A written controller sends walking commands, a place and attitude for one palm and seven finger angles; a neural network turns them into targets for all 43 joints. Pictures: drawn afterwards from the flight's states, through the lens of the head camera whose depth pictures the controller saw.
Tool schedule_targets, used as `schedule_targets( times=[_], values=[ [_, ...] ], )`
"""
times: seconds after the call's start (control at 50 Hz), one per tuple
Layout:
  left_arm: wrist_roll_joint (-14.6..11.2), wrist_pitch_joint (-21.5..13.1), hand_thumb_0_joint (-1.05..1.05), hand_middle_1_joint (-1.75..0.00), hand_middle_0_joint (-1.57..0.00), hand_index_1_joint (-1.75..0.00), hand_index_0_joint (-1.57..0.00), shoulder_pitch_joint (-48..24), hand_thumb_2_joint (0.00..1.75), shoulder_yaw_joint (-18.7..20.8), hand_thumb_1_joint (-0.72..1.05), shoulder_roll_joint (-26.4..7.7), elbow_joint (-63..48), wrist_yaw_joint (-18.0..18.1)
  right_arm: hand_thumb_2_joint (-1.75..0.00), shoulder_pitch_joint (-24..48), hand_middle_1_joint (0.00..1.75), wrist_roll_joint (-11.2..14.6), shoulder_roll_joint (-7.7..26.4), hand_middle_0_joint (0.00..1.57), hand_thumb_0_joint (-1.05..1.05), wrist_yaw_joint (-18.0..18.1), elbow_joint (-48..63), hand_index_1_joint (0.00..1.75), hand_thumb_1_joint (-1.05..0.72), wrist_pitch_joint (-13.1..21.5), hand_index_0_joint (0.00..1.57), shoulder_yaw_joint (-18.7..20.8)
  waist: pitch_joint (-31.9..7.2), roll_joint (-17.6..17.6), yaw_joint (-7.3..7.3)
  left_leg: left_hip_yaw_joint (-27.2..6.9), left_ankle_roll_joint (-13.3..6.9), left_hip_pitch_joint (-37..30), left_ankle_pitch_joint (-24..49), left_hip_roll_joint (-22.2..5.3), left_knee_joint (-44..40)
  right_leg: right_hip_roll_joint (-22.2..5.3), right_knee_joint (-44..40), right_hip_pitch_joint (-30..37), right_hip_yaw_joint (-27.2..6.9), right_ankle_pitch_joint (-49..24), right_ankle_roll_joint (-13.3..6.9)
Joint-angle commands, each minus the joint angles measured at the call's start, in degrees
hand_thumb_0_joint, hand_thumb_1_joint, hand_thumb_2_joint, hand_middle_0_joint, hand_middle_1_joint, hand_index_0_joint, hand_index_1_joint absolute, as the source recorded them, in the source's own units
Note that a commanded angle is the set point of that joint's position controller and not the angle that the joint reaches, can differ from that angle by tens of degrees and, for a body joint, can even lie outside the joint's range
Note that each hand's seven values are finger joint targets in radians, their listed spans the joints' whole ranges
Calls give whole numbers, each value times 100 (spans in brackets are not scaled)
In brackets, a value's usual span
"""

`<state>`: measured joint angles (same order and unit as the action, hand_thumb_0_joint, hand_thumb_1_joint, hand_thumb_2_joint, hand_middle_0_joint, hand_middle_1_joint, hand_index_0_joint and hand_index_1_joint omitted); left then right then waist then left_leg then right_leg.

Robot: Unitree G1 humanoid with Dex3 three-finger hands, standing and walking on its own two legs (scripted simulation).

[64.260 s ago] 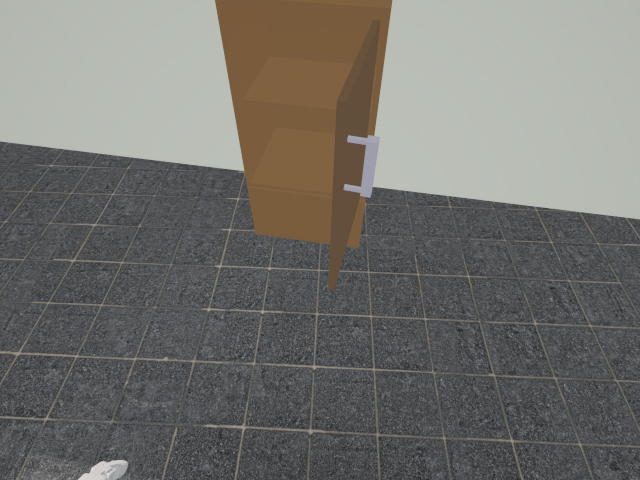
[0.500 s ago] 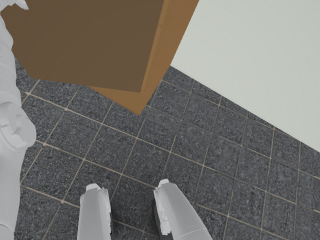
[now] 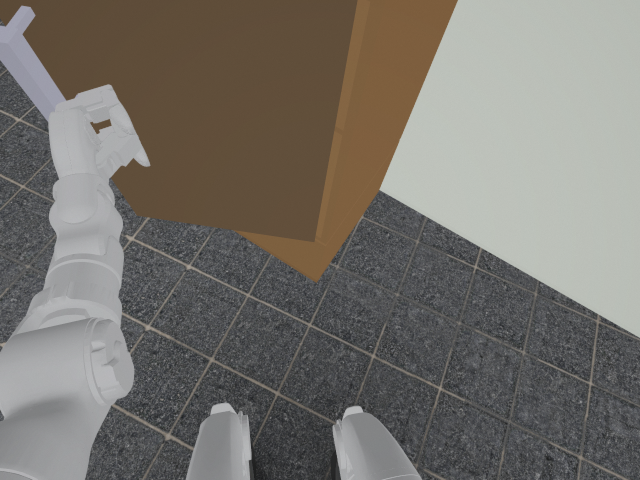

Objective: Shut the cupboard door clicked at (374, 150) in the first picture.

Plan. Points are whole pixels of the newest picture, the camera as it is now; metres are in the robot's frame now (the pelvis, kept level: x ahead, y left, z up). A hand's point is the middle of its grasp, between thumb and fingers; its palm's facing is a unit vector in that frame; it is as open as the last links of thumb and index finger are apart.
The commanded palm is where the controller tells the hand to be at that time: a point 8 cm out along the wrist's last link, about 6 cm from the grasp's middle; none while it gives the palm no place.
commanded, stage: pull the fist back off the door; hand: left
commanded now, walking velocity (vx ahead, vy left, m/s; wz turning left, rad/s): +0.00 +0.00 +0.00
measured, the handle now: (48, 75) +0.62 +0.29 +0.06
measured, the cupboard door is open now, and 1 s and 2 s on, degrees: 25 25 25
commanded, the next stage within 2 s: draw the hand back to the body in 0.18 s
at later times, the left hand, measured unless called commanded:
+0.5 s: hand (123, 160) +0.47 +0.17 +0.09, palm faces +0.15 -0.99 -0.04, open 3.1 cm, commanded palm +0.41 +0.22 +0.10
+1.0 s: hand out of the picture +0.31 +0.23 +0.17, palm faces +0.25 -0.94 -0.25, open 3.1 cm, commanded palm +0.27 +0.27 +0.20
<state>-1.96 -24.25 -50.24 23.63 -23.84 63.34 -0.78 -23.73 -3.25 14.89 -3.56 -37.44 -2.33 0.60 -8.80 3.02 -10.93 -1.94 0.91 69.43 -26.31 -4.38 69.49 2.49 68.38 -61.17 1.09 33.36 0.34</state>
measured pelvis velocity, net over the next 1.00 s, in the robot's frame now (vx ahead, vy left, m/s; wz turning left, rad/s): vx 0.02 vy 0.01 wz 0.04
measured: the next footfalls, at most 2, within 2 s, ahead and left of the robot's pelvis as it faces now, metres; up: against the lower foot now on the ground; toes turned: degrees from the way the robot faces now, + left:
none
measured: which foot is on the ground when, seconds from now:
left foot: down 0.00-1.00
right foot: down 0.00-1.00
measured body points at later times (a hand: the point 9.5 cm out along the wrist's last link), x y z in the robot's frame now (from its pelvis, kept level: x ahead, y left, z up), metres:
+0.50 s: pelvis +0.00 -0.01 +0.02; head +0.10 -0.01 +0.46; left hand +0.45 +0.22 +0.10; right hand +0.04 -0.25 -0.11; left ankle +0.05 +0.13 -0.63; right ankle -0.01 -0.13 -0.63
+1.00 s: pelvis +0.02 +0.01 +0.09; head +0.02 -0.01 +0.54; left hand +0.30 +0.27 +0.19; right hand +0.20 -0.23 +0.00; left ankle +0.05 +0.13 -0.63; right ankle -0.01 -0.13 -0.63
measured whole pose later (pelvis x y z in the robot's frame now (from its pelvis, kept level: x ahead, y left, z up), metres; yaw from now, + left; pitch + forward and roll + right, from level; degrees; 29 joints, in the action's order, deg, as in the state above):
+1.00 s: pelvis +0.02 +0.01 +0.09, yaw +2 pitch +4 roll +0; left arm -4.8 -6.8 0.0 8.0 -17.1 12.2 3.6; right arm -11.6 2.9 14.0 5.4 -31.3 -2.1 -1.0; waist -5.0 2.8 -0.6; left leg 1.0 0.1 26.2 -16.8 -1.5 39.3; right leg -0.6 38.7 -19.1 -0.7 23.3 1.0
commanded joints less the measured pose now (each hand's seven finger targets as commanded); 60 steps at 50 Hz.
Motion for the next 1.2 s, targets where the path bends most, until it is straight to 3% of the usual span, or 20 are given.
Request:
schedule_targets(
  times=[0.0, 0.1, 0.16, 0.22, 0.24, 0.28, 0.34, 0.38, 0.5, 0.54, 0.58, 0.66, 0.74, 0.78, 0.8, 0.84, 0.92, 1.04, 1.12, 1.18],
  values=[
    [-136, -571, 0, -150, -130, -150, -130, -2443, 90, -200, 90, -905, -1490, -58, -90, -773, 30, 66, 885, 20, 0, 119, 208, 30, -90, 47, 20, 389, -2920, 550, -40, -6, -238, -3127, 2085, 244, -434, 89, -973, 806, 44, -2690, -76],
    [-159, -676, 0, -150, -130, -150, -130, -2342, 90, -432, 90, -630, -1701, 0, -90, -553, 30, 92, 855, 20, 0, 170, 231, 30, -90, 30, 20, 395, -2982, 670, 43, -48, -201, -3479, 2243, 256, -493, 67, -950, 747, 69, -2722, -103],
    [-132, -691, 0, -150, -130, -150, -130, -2537, 90, -562, 90, -491, -1424, 89, -90, -478, 30, 93, 839, 20, 0, 197, 186, 30, -90, 19, 20, 375, -2711, 530, -66, -81, -204, -3368, 2092, 265, -489, 62, -980, 606, 60, -2590, -82],
    [-94, -660, 0, -150, -130, -150, -130, -2493, 90, -221, 90, -888, -950, 167, -90, -447, 30, 75, 886, 20, 0, 230, 202, 30, -90, 13, 20, 325, -2479, 203, -51, -60, -243, -2884, 1719, 291, -482, 46, -997, 678, 2, -2373, -65],
    [-64, -666, 0, -150, -130, -150, -130, -2562, 90, -349, 90, -775, -896, 163, -90, -375, 30, 75, 860, 20, 0, 222, 227, 30, -90, 14, 20, 299, -2507, 234, -93, -44, -248, -2834, 1671, 300, -484, 35, -996, 668, -3, -2350, -51],
    [-26, -706, 0, -150, -130, -150, -130, -2426, 90, -284, 90, -829, -843, 141, -90, -346, 30, 62, 850, 20, 0, 211, 286, 30, -90, 9, 20, 304, -2612, 230, -14, -32, -245, -2806, 1667, 302, -468, 32, -966, 726, -18, -2339, -62],
    [-156, -736, 0, -150, -130, -150, -130, -1696, 90, -68, 90, -1004, -1584, 11, -90, -248, 30, 119, 833, 20, 0, 199, 554, 30, -90, -53, 20, 311, -3312, 594, 412, 40, -196, -3428, 2133, 309, -684, 45, -985, 1269, -14, -2698, -110],
    [-310, -582, 0, -150, -130, -150, -130, -994, 90, -58, 90, -912, -2002, -90, -90, -214, 30, 206, 788, 20, 0, 203, 712, 30, -90, -92, 20, 322, -3356, 359, 557, 113, -202, -3564, 2238, 324, -869, 80, -1163, 1759, -13, -2972, -85],
    [-733, -96, 0, -150, -130, -150, -130, -155, 90, -275, 90, -688, -3254, -223, -90, -19, 30, 446, 731, 20, 0, 406, 913, 30, -90, -57, 20, 277, -2356, -400, 549, 257, -308, -3371, 1568, 375, -1560, 83, -1927, 2633, -83, -2896, 20],
    [-781, -166, 0, -150, -130, -150, -130, 21, 90, -404, 90, -613, -3876, -232, -90, 63, 30, 475, 721, 20, 0, 464, 897, 30, -90, 50, 20, 284, -2426, 38, 594, 240, -277, -3907, 1674, 363, -1721, 92, -2022, 2601, -32, -2822, -18],
    [-844, -133, 0, -150, -130, -150, -130, 544, 90, -678, 90, -290, -3965, -279, -90, 152, 30, 500, 688, 20, 0, 490, 864, 30, -90, 144, 20, 266, -1936, -39, 569, 223, -272, -4086, 1575, 344, -1914, 111, -2212, 2507, 50, -2611, -26],
    [-982, 106, 0, -150, -130, -150, -130, 1486, 90, -770, 90, -182, -4118, -422, -90, 389, 30, 564, 699, 20, 0, 526, 906, 30, -90, 290, 20, 231, -1345, -29, 714, 230, -266, -4174, 1332, 372, -2282, 74, -2522, 2677, 76, -2320, -42],
    [-1136, 343, 0, -141, -122, -141, -122, 2144, 90, -689, 90, -255, -4810, -538, -90, 742, 30, 609, 664, 20, 0, 570, 1101, 30, -90, 418, 20, 191, -1259, 192, 913, 256, -268, -4495, 1387, 397, -2549, 31, -2707, 2996, 91, -2325, -68],
    [-1221, 420, 0, -135, -116, -135, -116, 2393, 90, -695, 90, -225, -5229, -585, -90, 910, 30, 629, 649, 20, 0, 588, 1200, 30, -90, 498, 20, 167, -1138, 2, 959, 250, -272, -4581, 1441, 397, -2667, 34, -2781, 3172, 117, -2393, -63],
    [-481, 685, 0, -132, -113, -132, -113, 2648, 90, -986, 90, -618, -5511, -160, -90, 1163, 30, 630, 559, 20, 0, 694, 1307, 30, -90, 308, 20, 209, -1259, 111, 1044, 328, -261, -5058, 1430, 451, -2949, -100, -3148, 3306, -153, -2348, -116],
    [-383, 1026, 0, -126, -108, -126, -108, 2939, 90, -1130, 90, -357, -6047, 225, -90, 1331, 30, 631, 518, 20, 0, 814, 1424, 30, -90, 237, 20, 139, -883, 63, 971, 297, -280, -5234, 1426, 430, -3218, -112, -3382, 3478, -55, -2308, -113],
    [-273, 1405, 0, -114, -97, -114, -97, 3316, 90, -1009, 90, -505, -6527, 566, -90, 1671, 30, 617, 520, 20, 0, 986, 1457, 30, -90, 254, 20, 47, -442, -204, 1009, 276, -308, -5603, 1391, 398, -3648, -118, -3840, 3819, -5, -2157, -102],
    [-202, 1670, 0, -96, -81, -96, -81, 4125, 90, -1085, 90, -257, -7280, 690, -90, 1870, 30, 570, 427, 20, 0, 985, 1428, 30, -90, 456, 20, -91, -176, 68, 1114, 249, -243, -6274, 1827, 372, -4171, -152, -4225, 4397, 108, -2539, -130],
    [-208, 1794, 0, -84, -69, -84, -69, 4823, 90, -780, 90, -399, -7647, 684, -90, 1956, 30, 512, 427, 20, 0, 937, 1390, 30, -90, 538, 20, -108, 8, -86, 1219, 292, -243, -6414, 2044, 366, -4382, -156, -4471, 4697, 121, -2761, -108],
    [-198, 1802, 0, -75, -61, -75, -61, 5119, 90, -668, 90, -378, -8136, 680, -90, 2015, 30, 486, 360, 20, 0, 892, 1372, 30, -90, 603, 20, -150, 109, 162, 1260, 272, -204, -6499, 2174, 355, -4516, -178, -4542, 4843, 152, -2815, -117]
  ],
)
